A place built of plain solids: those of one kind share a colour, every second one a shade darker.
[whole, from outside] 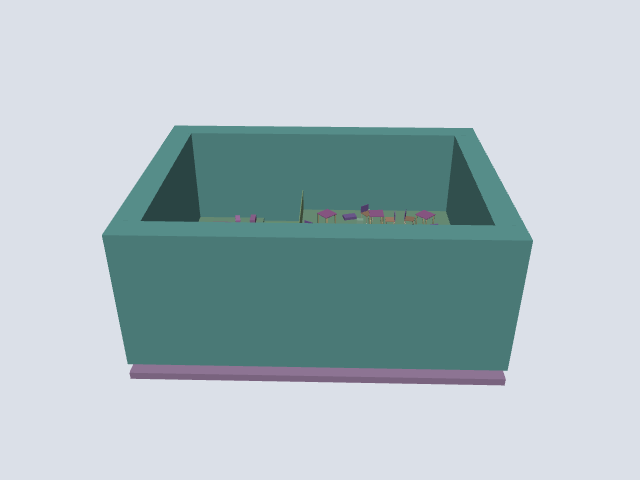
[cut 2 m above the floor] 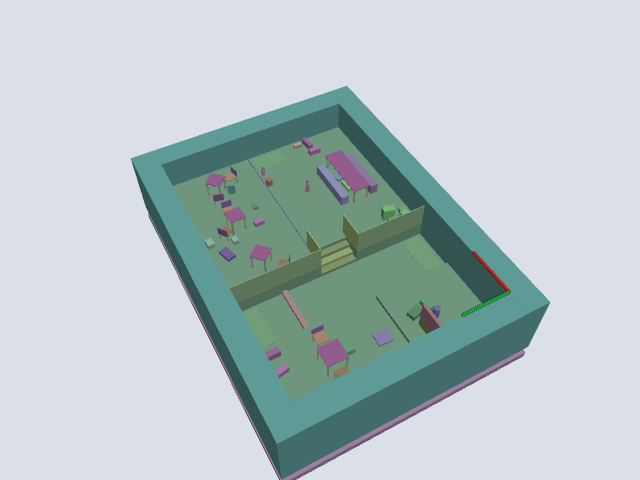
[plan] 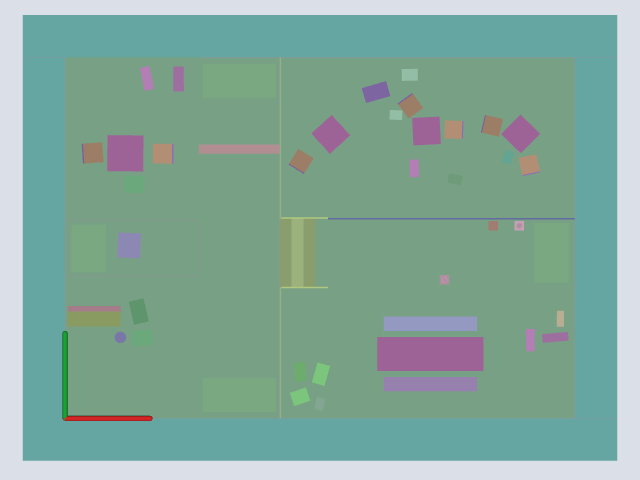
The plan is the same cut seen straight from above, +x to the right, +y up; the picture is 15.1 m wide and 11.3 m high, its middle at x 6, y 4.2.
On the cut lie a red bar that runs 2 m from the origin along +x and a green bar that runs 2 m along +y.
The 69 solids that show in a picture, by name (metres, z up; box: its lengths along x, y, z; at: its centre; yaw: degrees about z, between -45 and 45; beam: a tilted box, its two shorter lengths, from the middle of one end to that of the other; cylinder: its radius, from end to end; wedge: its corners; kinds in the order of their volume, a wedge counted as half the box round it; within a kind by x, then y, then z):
{
 "wall_1": {"box": [1.0, 8.5, 5.5], "at": [-0.5, 4.25, 1.75]},
 "wall_2": {"box": [14.0, 1.0, 5.5], "at": [6.0, -0.5, 1.75]},
 "wall_3": {"box": [14.0, 1.0, 5.5], "at": [6.0, 9.0, 1.75]},
 "wall_4": {"box": [1.0, 8.5, 5.5], "at": [12.5, 4.25, 1.75]},
 "floor_1": {"box": [3.15, 3.35, 1.16], "at": [1.57, 1.68, -0.42]},
 "floor_2": {"box": [3.15, 1.3, 1.0], "at": [1.57, 4.0, -0.5]},
 "floor_3": {"box": [3.15, 3.85, 1.16], "at": [1.57, 6.58, -0.42]},
 "floor_4": {"box": [1.9, 8.5, 1.0], "at": [4.1, 4.25, -0.5]},
 "floor_5": {"box": [6.95, 3.1, 1.0], "at": [8.53, 1.55, 0.14]},
 "floor_6": {"box": [6.95, 3.8, 1.0], "at": [8.53, 6.6, 0.14]},
 "floor_7": {"box": [6.11, 1.6, 1.0], "at": [8.95, 3.9, 0.14]},
 "floor_base_1": {"box": [14.0, 10.5, 0.3], "at": [6.0, 4.25, -1.57]},
 "step_tread_1": {"box": [0.28, 1.6, 0.52], "at": [5.19, 3.9, -0.1]},
 "step_tread_2": {"box": [0.28, 1.6, 0.68], "at": [5.47, 3.9, -0.02]},
 "step_tread_3": {"box": [0.28, 1.6, 0.84], "at": [5.75, 3.9, 0.06]},
 "bencha_1": {"box": [2.2, 0.34, 0.44], "at": [8.6, 0.81, 0.86]},
 "benchb_1": {"box": [2.2, 0.34, 0.44], "at": [8.6, 2.23, 0.86]},
 "rail_rim_1": {"box": [0.04, 3.1, 1.05], "at": [5.07, 1.55, 1.17]},
 "rail_rim_2": {"box": [0.04, 3.8, 1.05], "at": [5.07, 6.6, 1.17]},
 "low_mat_1": {"box": [0.8, 1.12, 0.06], "at": [0.55, 4.0, -0.02]},
 "low_mat_2": {"box": [1.72, 0.8, 0.06], "at": [4.1, 0.55, -0.02]},
 "low_mat_3": {"box": [1.72, 0.8, 0.06], "at": [4.1, 7.95, -0.02]},
 "low_mat_4": {"box": [0.8, 1.42, 0.06], "at": [11.45, 3.9, 0.62]},
 "bench_seat_1": {"box": [1.25, 0.48, 0.45], "at": [0.69, 2.4, 0.39]},
 "bag_1": {"box": [0.4, 0.33, 0.45], "at": [5.53, 0.51, 0.86], "yaw": 18.5},
 "bag_2": {"box": [0.26, 0.45, 0.4], "at": [5.53, 1.1, 0.84], "yaw": 3.3},
 "bag_3": {"box": [0.31, 0.49, 0.53], "at": [6.02, 1.04, 0.91], "yaw": -15.9},
 "toolbox_1": {"box": [0.23, 0.55, 0.24], "at": [1.93, 8.01, 0.28], "yaw": 11.2},
 "toolbox_2": {"box": [0.25, 0.59, 0.29], "at": [2.67, 7.99, 0.3], "yaw": 0.5},
 "toolbox_3": {"box": [0.22, 0.42, 0.2], "at": [8.22, 5.89, 0.74], "yaw": 2.4},
 "toolbox_4": {"box": [0.21, 0.53, 0.24], "at": [10.95, 1.84, 0.76], "yaw": 0.1},
 "toolbox_5": {"box": [0.62, 0.21, 0.24], "at": [11.54, 1.91, 0.76], "yaw": 5.0},
 "crate_1": {"box": [0.46, 0.4, 0.25], "at": [1.63, 5.51, 0.28], "yaw": -1.8},
 "crate_2": {"box": [0.36, 0.56, 0.22], "at": [1.73, 2.52, 0.27], "yaw": 13.1},
 "crate_3": {"box": [0.49, 0.37, 0.24], "at": [1.81, 1.9, 0.28], "yaw": 4.6},
 "bench_back_1": {"box": [1.25, 0.13, 0.8], "at": [0.69, 2.58, 1.01]},
 "top_1": {"box": [0.85, 0.85, 0.03], "at": [1.42, 6.24, 0.89], "yaw": -0.6},
 "top_2": {"box": [0.65, 0.65, 0.034], "at": [6.25, 6.69, 1.37], "yaw": 42.3},
 "top_3": {"box": [0.65, 0.65, 0.034], "at": [8.51, 6.77, 1.37], "yaw": 2.8},
 "top_4": {"box": [2.5, 0.8, 0.032], "at": [8.6, 1.52, 1.35]},
 "top_5": {"box": [0.65, 0.65, 0.034], "at": [10.72, 6.7, 1.37], "yaw": -44.4},
 "rail_1": {"box": [1.1, 0.04, 1.05], "at": [5.64, 3.08, 1.17]},
 "rail_2": {"box": [1.1, 0.04, 1.05], "at": [5.64, 4.72, 1.17]},
 "step_hump_1": {"box": [1.9, 0.22, 0.2], "at": [4.1, 6.34, 0.05]},
 "cushion_1": {"box": [0.61, 0.5, 0.17], "at": [8.38, 1.49, 0.68], "yaw": 3.1},
 "book_pile_1": {"box": [0.21, 0.29, 0.19], "at": [6.0, 0.34, 0.73], "yaw": -14.0},
 "book_pile_2": {"box": [0.3, 0.23, 0.22], "at": [7.79, 7.14, 0.75], "yaw": -2.6},
 "book_pile_3": {"box": [0.38, 0.28, 0.21], "at": [8.11, 8.09, 0.74], "yaw": 1.3},
 "chair_seat_1": {"box": [0.49, 0.47, 0.04], "at": [0.65, 6.25, 0.62], "yaw": 3.7},
 "chair_seat_2": {"box": [0.49, 0.47, 0.04], "at": [2.31, 6.23, 0.62], "yaw": -0.3},
 "chair_seat_3": {"box": [0.43, 0.44, 0.03], "at": [5.55, 6.05, 1.05], "yaw": -31.8},
 "chair_seat_4": {"box": [0.43, 0.44, 0.03], "at": [8.13, 7.36, 1.05], "yaw": 36.1},
 "chair_seat_5": {"box": [0.44, 0.43, 0.03], "at": [9.15, 6.8, 1.05], "yaw": -2.2},
 "chair_seat_6": {"box": [0.44, 0.43, 0.03], "at": [10.05, 6.89, 1.05], "yaw": -12.8},
 "chair_seat_7": {"box": [0.43, 0.44, 0.03], "at": [10.93, 5.96, 1.05], "yaw": 12.0},
 "carton_folded_1": {"box": [0.6, 0.37, 0.18], "at": [7.32, 7.68, 0.68], "yaw": 16.0},
 "inway_hose_coil_1": {"box": [0.54, 0.59, 0.12], "at": [1.51, 4.07, 0.01], "yaw": -2.5},
 "backpack_1": {"box": [0.22, 0.3, 0.49], "at": [10.43, 6.15, 0.89], "yaw": -19.5},
 "bin_1": {"cylinder": 0.14, "from": [1.3, 1.91, 0.16], "to": [1.3, 1.91, 0.71]},
 "chair_back_1": {"box": [0.036, 0.47, 0.31], "at": [2.53, 6.23, 0.8], "yaw": -0.3},
 "chair_back_2": {"box": [0.43, 0.03, 0.33], "at": [8.01, 7.53, 1.24], "yaw": 36.1},
 "chair_back_3": {"box": [0.03, 0.43, 0.33], "at": [9.36, 6.79, 1.24], "yaw": -2.2},
 "chair_back_4": {"box": [0.03, 0.43, 0.33], "at": [9.85, 6.93, 1.24], "yaw": -12.8},
 "edge_bag_1": {"box": [0.23, 0.23, 0.31], "at": [10.08, 4.54, 0.8]},
 "parcel_1": {"box": [0.33, 0.23, 0.18], "at": [9.18, 5.63, 0.68], "yaw": -11.5},
 "low_stripS_1": {"box": [5.81, 0.04, 0.06], "at": [9.1, 4.7, 0.62]},
 "dumbbell_1": {"box": [0.17, 0.38, 0.17], "at": [11.66, 2.35, 0.72], "yaw": -0.4},
 "edge_cone_1": {"box": [0.23, 0.23, 0.08], "at": [8.93, 3.27, 0.63]},
 "edge_cone_2": {"box": [0.23, 0.23, 0.08], "at": [10.69, 4.54, 0.63]}
}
